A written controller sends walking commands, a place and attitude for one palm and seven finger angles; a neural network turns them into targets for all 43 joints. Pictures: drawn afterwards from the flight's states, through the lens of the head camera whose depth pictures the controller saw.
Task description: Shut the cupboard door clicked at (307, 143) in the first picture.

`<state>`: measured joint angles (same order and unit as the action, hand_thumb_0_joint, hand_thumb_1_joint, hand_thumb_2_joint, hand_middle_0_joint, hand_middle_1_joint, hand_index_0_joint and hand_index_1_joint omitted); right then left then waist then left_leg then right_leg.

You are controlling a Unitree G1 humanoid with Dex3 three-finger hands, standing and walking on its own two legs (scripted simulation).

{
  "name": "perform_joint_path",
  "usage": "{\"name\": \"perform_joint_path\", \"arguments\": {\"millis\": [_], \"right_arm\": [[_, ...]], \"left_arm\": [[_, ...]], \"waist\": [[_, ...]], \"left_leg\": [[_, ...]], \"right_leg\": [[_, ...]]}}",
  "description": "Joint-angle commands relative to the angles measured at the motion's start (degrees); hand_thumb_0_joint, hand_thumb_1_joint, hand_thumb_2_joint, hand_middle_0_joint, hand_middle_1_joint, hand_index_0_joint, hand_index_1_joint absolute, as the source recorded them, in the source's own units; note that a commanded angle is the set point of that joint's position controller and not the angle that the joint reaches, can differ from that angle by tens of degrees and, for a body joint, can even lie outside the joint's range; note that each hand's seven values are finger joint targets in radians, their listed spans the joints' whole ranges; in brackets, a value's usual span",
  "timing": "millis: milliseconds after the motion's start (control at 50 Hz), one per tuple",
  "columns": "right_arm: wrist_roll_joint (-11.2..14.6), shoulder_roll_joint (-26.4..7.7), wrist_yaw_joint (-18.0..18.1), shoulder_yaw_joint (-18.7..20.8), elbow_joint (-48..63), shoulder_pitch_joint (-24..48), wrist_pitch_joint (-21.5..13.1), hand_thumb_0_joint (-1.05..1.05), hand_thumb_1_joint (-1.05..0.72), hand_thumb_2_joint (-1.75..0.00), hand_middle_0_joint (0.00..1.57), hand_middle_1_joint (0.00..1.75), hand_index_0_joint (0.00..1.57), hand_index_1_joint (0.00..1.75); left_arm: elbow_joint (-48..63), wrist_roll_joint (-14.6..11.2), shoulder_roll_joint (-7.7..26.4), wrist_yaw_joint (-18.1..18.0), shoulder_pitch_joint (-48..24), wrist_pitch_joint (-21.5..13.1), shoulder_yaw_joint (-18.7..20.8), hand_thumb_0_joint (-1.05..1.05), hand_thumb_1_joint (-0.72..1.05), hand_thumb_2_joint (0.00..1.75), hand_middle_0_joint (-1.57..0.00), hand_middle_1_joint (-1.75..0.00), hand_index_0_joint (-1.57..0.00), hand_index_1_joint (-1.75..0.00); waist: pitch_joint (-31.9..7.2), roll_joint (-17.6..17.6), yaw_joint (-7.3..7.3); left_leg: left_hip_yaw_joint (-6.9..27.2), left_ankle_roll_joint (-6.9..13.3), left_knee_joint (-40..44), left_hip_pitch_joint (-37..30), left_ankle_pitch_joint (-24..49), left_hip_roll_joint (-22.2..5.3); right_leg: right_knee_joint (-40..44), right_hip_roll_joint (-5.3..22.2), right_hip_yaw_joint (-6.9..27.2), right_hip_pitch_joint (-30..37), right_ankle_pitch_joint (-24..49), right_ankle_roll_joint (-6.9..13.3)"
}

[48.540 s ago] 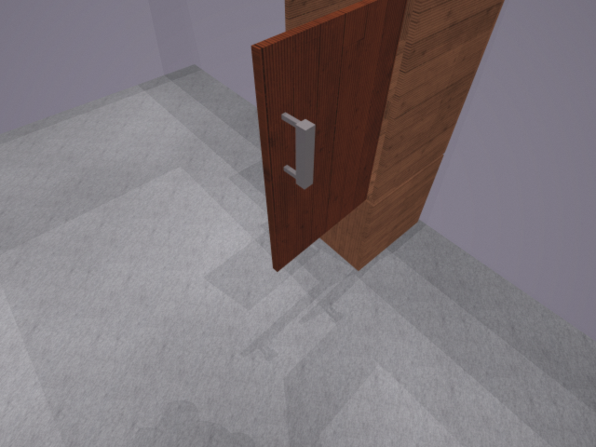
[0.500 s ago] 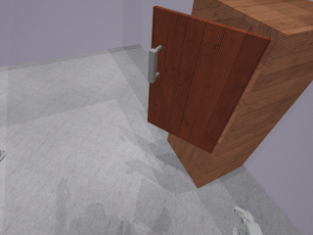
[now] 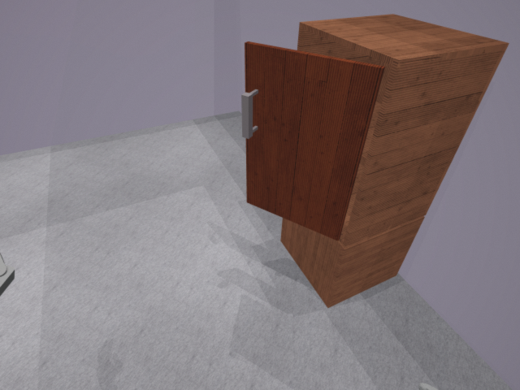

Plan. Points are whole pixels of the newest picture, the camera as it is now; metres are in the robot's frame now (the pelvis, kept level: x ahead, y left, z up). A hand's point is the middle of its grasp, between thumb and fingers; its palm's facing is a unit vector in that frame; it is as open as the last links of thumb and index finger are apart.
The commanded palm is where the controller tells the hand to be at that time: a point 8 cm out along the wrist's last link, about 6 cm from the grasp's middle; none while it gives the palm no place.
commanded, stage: stop stepping back and stand still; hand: left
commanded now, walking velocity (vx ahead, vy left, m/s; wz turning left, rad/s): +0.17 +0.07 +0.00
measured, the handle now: (251, 113) +0.88 +0.12 +0.06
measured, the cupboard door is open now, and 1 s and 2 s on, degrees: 33 33 33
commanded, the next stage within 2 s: let the arm hang, fingers relaxed in 0.68 s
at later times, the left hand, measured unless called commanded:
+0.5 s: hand out of the picture +0.11 +0.34 +0.15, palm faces +0.55 -0.76 -0.35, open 7.4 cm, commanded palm +0.06 +0.36 +0.18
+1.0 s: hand out of the picture +0.07 +0.22 -0.11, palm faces +0.01 -0.97 -0.26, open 7.4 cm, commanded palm none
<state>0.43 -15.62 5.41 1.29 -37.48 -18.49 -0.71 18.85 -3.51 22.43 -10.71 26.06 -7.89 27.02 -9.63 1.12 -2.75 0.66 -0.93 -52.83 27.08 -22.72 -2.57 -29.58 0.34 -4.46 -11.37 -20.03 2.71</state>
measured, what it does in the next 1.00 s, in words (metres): steps on the spot: left foot, then right foot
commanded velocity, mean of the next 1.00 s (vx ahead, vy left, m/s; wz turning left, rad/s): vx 0.09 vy -0.07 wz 0.00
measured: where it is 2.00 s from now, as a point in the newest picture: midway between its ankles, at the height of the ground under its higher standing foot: outside the picture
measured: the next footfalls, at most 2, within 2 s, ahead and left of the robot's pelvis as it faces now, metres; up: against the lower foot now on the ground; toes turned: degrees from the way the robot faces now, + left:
left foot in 0.14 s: -0.01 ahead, +0.17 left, +0.00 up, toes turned +6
right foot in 0.80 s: -0.03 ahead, -0.08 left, +0.00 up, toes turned -5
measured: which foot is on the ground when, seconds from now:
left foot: up 0.00-0.12, down 0.14-1.00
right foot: down 0.00-0.52, up 0.54-0.78, down 0.80-1.00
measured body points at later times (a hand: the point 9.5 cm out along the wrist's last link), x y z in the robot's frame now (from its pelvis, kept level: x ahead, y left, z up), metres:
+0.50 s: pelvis -0.07 +0.05 -0.02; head -0.11 +0.07 +0.43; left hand +0.08 +0.38 +0.17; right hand +0.09 -0.18 -0.10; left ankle -0.06 +0.16 -0.73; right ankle -0.04 -0.07 -0.74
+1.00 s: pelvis -0.07 +0.04 -0.01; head -0.08 +0.02 +0.43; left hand +0.07 +0.28 -0.09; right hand +0.05 -0.20 -0.14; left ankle -0.05 +0.16 -0.74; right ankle -0.06 -0.08 -0.74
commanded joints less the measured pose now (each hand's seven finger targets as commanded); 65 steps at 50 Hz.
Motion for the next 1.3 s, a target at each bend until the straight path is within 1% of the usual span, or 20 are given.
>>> {"name": "perform_joint_path", "arguments": {"millis": [0,60,120,160,200,280,360,420,460,500,540,620,740,760,860,920,980,1040,1100,1280], "right_arm": [[-0.1,-4.6,1.1,1.1,9.6,11.9,-4.8,0.0,-0.9,-0.9,0.2,0.3,0.2,0.3],[-0.3,-3.8,0.9,1.2,10.3,11.6,-6.2,0.0,-0.9,-0.9,0.2,0.3,0.2,0.3],[-0.8,-3.7,0.8,1.9,12.3,9.1,-7.3,0.0,-0.9,-0.9,0.2,0.3,0.2,0.3],[-0.6,-3.4,-0.7,1.9,12.1,7.4,-7.4,0.0,-0.9,-0.9,0.2,0.3,0.2,0.3],[-1.0,-2.7,-0.9,1.5,10.7,8.0,-7.4,0.0,-0.9,-0.9,0.2,0.3,0.2,0.3],[0.0,-4.4,-1.0,1.4,9.2,9.1,-7.4,0.0,-0.9,-0.9,0.2,0.3,0.2,0.3],[1.1,-3.0,-1.9,1.4,10.5,10.9,-4.5,0.0,-0.9,-0.9,0.2,0.3,0.2,0.3],[-0.1,-2.5,-2.2,0.3,9.8,10.2,-3.1,0.0,-0.9,-0.9,0.2,0.3,0.2,0.3],[-0.6,-2.6,-1.0,-0.3,9.8,10.4,-3.0,0.0,-0.9,-0.9,0.2,0.3,0.2,0.3],[-1.4,-3.7,-1.0,0.3,11.8,11.8,-5.1,0.0,-0.9,-0.9,0.2,0.3,0.2,0.3],[-1.5,-2.4,-1.4,0.4,10.5,12.9,-7.0,0.0,-0.9,-0.9,0.2,0.3,0.2,0.3],[-1.3,-1.3,-2.8,0.1,8.9,11.0,-9.2,0.0,-0.9,-0.9,0.2,0.3,0.2,0.3],[0.0,-2.8,-2.4,0.9,9.1,7.3,-6.7,0.0,-0.9,-0.9,0.2,0.3,0.2,0.3],[-0.2,-8.6,-6.2,3.0,0.7,8.8,-7.4,0.0,-0.9,-0.9,0.2,0.3,0.2,0.3],[-1.3,-4.8,-5.5,1.1,0.9,5.9,-1.8,0.0,-0.9,-0.9,0.2,0.3,0.2,0.3],[-2.2,-3.9,-5.4,0.6,-0.2,5.8,0.2,0.0,-0.9,-0.9,0.2,0.3,0.2,0.3],[-2.3,-2.5,-5.4,0.4,-4.4,4.4,1.0,0.0,-0.9,-0.9,0.2,0.3,0.2,0.3],[-2.1,-2.8,-5.5,-0.4,-9.6,3.7,0.8,0.0,-0.9,-0.9,0.2,0.3,0.2,0.3],[-2.4,-0.8,-4.8,0.3,-11.8,3.7,0.7,0.0,-0.9,-0.9,0.2,0.3,0.2,0.3],[-1.7,-0.3,-4.1,0.5,-18.3,-3.1,0.8,0.0,-0.9,-0.9,0.2,0.3,0.2,0.3]], "left_arm": [[9.9,2.5,7.6,-0.4,-15.4,-0.7,-8.3,0.0,0.9,0.9,-0.2,-0.3,-0.2,-0.3],[24.7,2.5,14.8,-1.6,-9.1,-3.0,0.8,0.0,0.9,0.9,-0.2,-0.3,-0.2,-0.3],[35.5,1.2,18.7,-2.0,0.7,-5.8,8.7,0.0,0.9,0.9,-0.2,-0.3,-0.2,-0.3],[34.4,0.9,19.3,-1.3,6.5,-6.0,10.2,0.0,0.9,0.9,-0.2,-0.3,-0.2,-0.3],[32.3,0.9,17.4,-1.2,5.6,-5.7,9.6,0.0,0.9,0.9,-0.2,-0.3,-0.2,-0.3],[15.2,0.4,11.5,-0.6,0.4,-4.1,6.1,0.0,0.9,0.9,-0.2,-0.3,-0.2,-0.3],[6.7,1.6,9.0,-0.4,1.2,-2.2,0.5,0.0,0.9,0.9,-0.2,-0.3,-0.2,-0.3],[11.4,2.1,8.6,-0.1,-4.0,-2.6,-1.1,0.0,0.9,0.9,-0.2,-0.3,-0.2,-0.3],[20.4,1.6,10.8,-0.1,-8.2,-3.3,-0.9,0.0,0.9,0.9,-0.2,-0.3,-0.2,-0.3],[31.8,2.2,12.5,-0.6,-11.6,-5.9,0.4,0.0,0.9,0.9,-0.2,-0.3,-0.2,-0.3],[37.4,3.1,19.2,-0.6,-13.5,-7.5,6.2,0.0,0.9,0.9,-0.2,-0.3,-0.2,-0.3],[33.7,3.0,13.7,-1.2,-1.5,-6.9,4.7,0.0,0.9,0.9,-0.2,-0.3,-0.2,-0.3],[12.8,1.3,8.8,0.1,7.7,-3.5,4.1,0.0,0.9,0.9,-0.2,-0.3,-0.2,-0.3],[-21.3,5.5,-3.7,8.7,6.8,5.0,-20.3,0.0,0.9,0.9,-0.2,-0.3,-0.2,-0.3],[-30.6,5.3,-3.5,11.0,-3.3,8.1,-22.8,0.0,0.9,0.9,-0.2,-0.3,-0.2,-0.3],[-42.0,5.7,-0.7,10.4,-6.2,7.6,-22.5,0.0,0.9,0.9,-0.2,-0.3,-0.2,-0.3],[-51.3,5.0,-0.5,9.7,-9.4,7.7,-23.5,0.0,0.9,0.9,-0.2,-0.3,-0.2,-0.3],[-59.0,4.3,-3.0,9.4,-9.8,8.2,-24.6,0.0,0.9,0.9,-0.2,-0.3,-0.2,-0.3],[-64.4,4.6,-6.1,9.0,-5.8,8.1,-23.4,0.0,0.9,0.9,-0.2,-0.3,-0.2,-0.3],[-74.9,4.2,-5.9,9.5,-7.9,7.7,-24.5,0.0,0.9,0.9,-0.2,-0.3,-0.2,-0.3]], "waist": [[16.9,9.2,1.78],[6.9,9.8,1.6],[-5.7,-8.4,3.22],[-7.8,-13.6,3.35],[-1.5,-17.8,4.09],[8.5,-7.7,3.68],[13.3,13.0,1.9],[13.0,12.8,4.13],[9.5,-3.1,5.87],[9.9,-23.6,4.78],[9.0,-18.8,3.31],[8.3,-21.6,2.41],[6.0,-9.8,3.78],[4.2,-4.4,3.53],[2.0,14.7,3.31],[4.6,25.3,3.17],[7.5,14.3,3.89],[10.6,-9.4,3.54],[9.6,-18.6,2.27],[12.8,-0.2,3.34]], "left_leg": [[-4.1,1.8,8.7,0.3,-1.2,1.5],[-4.7,2.7,22.0,-3.2,-0.3,1.5],[1.2,3.8,32.1,-22.2,27.0,-3.9],[4.4,4.3,25.5,-31.6,50.2,-9.6],[2.7,5.3,25.6,-26.7,44.6,-9.8],[-2.2,3.9,24.6,-1.7,5.9,-7.1],[-3.0,1.5,-4.9,9.8,-10.3,0.4],[1.3,2.8,7.3,-1.6,-7.7,-3.9],[-2.2,1.4,26.0,-14.0,3.5,-0.2],[30.6,8.4,46.0,-12.3,-18.3,-17.9],[26.7,8.8,47.0,-6.9,-21.8,-16.8],[9.6,6.9,38.5,-10.6,-0.8,-11.8],[0.5,2.6,28.7,-9.1,14.7,-8.1],[-3.1,0.2,15.0,-5.1,23.0,-4.8],[-1.7,0.8,15.9,-9.2,26.2,-3.2],[-1.8,0.8,14.7,-6.7,6.9,1.0],[-2.0,0.8,18.7,-10.8,8.2,0.7],[2.1,1.9,27.7,-13.6,18.1,-3.1],[2.9,2.5,32.7,-8.4,7.4,-3.1],[0.9,1.8,33.9,-12.3,7.8,-3.4]], "right_leg": [[16.1,14.2,16.0,-7.5,-0.2,1.1],[9.7,14.0,12.1,5.1,11.8,3.1],[-9.8,3.9,2.5,4.7,22.8,-2.1],[-13.3,0.5,-0.9,-7.8,8.4,-2.5],[-8.0,-0.4,-2.8,-8.6,0.9,-2.2],[0.1,0.2,2.0,5.8,5.2,-0.4],[18.0,18.1,31.2,-0.4,-20.5,10.5],[11.6,14.9,16.1,-10.9,-13.7,7.7],[-5.0,4.9,1.5,-15.2,-11.2,2.2],[-27.5,-1.5,2.9,-22.1,-11.2,-1.9],[-32.1,0.5,6.4,-18.1,-5.5,-2.1],[-18.0,0.3,2.2,-11.3,-2.5,-2.8],[6.8,-1.8,-1.3,2.9,8.3,-3.0],[-0.5,9.7,5.9,2.5,33.0,-0.1],[-2.8,8.9,4.3,-2.4,32.2,0.0],[0.7,12.3,7.4,1.3,41.6,2.6],[3.3,11.9,7.6,-2.8,27.5,2.5],[4.1,5.7,4.8,-5.6,4.7,-1.5],[6.0,4.5,3.6,2.2,6.5,-1.2],[11.8,5.6,4.8,0.4,4.6,-0.6]]}}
